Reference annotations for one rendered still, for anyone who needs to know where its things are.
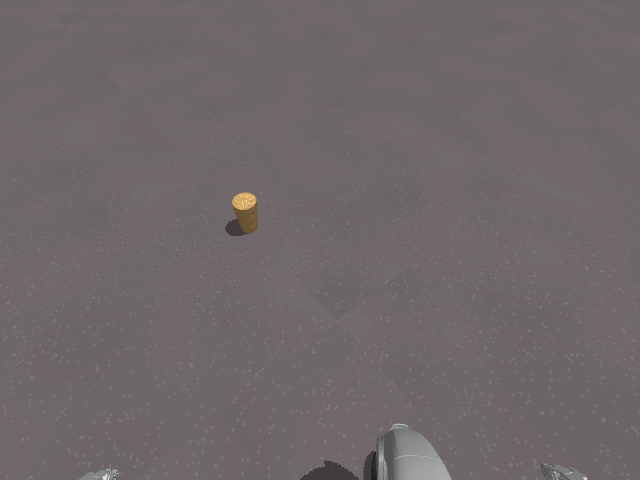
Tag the cup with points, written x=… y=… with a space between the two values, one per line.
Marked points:
x=245 y=207

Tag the right robot hand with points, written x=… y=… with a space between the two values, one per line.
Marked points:
x=557 y=472

